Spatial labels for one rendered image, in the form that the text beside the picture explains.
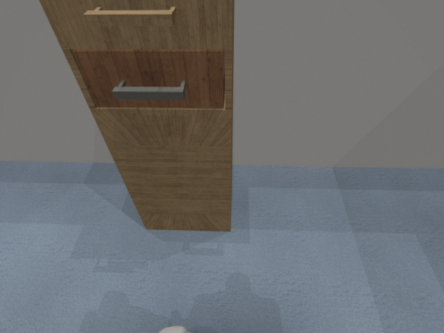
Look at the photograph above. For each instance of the drawer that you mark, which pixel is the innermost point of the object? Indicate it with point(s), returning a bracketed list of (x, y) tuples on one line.
[(202, 69)]

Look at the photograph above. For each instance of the cabinet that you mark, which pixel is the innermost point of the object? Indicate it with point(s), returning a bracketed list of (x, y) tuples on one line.
[(176, 163)]

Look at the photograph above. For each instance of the handle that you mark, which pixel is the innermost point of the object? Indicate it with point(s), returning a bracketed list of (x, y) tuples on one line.
[(129, 18), (149, 93)]

